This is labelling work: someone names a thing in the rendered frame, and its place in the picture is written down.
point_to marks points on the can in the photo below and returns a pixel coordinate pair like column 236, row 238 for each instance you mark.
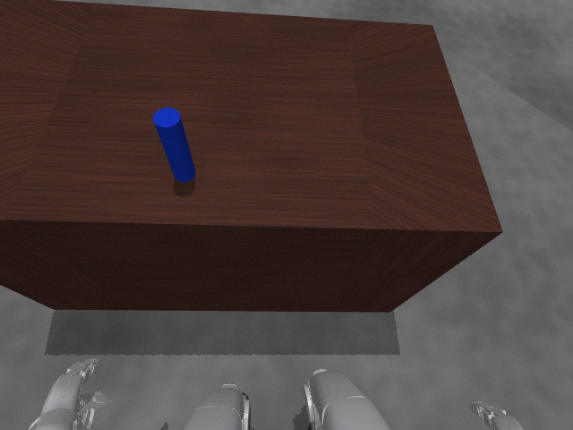
column 170, row 129

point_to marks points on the left robot arm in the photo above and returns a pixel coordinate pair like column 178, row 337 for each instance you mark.
column 56, row 419

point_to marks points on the left robot hand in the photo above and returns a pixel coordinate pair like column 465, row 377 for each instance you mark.
column 92, row 409

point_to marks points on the right robot hand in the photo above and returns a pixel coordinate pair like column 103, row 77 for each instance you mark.
column 494, row 416

